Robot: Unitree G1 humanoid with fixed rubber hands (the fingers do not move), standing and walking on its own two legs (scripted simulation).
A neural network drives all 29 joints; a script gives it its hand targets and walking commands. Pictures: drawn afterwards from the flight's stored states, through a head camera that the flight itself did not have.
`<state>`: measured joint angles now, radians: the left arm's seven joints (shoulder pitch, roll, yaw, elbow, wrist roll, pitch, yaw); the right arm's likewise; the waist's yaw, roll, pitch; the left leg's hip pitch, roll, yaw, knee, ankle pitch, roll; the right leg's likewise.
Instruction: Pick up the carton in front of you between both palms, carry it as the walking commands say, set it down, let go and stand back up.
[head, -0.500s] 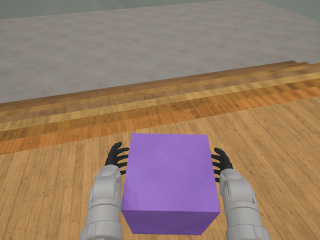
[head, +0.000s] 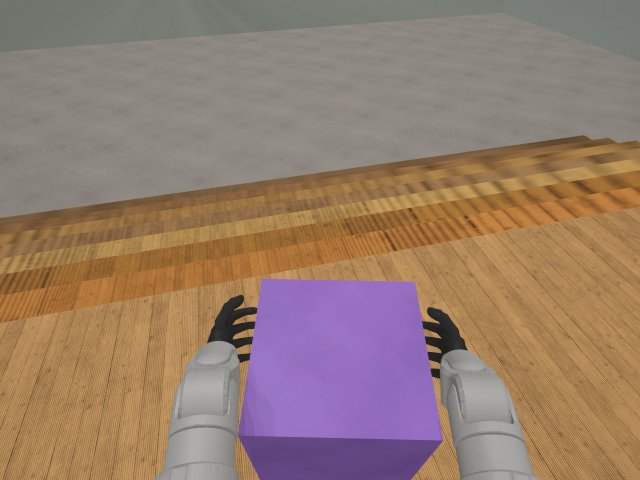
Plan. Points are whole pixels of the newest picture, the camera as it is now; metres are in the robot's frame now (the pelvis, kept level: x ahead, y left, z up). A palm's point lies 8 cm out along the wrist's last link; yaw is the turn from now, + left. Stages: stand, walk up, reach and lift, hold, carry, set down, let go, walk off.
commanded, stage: reach and lift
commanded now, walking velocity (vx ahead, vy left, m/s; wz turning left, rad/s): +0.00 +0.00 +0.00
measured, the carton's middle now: (335, 388) +0.29 +0.00 -0.05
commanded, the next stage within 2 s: hold in 0.12 s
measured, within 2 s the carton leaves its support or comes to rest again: neither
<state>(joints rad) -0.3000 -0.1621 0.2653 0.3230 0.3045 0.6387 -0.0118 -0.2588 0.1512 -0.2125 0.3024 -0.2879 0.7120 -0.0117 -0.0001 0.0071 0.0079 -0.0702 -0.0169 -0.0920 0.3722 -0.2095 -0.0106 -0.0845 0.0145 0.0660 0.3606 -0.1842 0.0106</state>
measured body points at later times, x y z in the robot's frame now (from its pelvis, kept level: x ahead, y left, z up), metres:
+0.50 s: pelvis -0.01 +0.00 +0.00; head -0.06 +0.00 +0.45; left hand +0.29 +0.15 +0.05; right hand +0.28 -0.15 +0.04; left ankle +0.00 +0.13 -0.75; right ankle +0.01 -0.13 -0.75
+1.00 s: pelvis -0.01 +0.00 +0.00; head -0.05 +0.00 +0.45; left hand +0.30 +0.15 +0.05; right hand +0.29 -0.15 +0.04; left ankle +0.00 +0.13 -0.75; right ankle +0.01 -0.13 -0.75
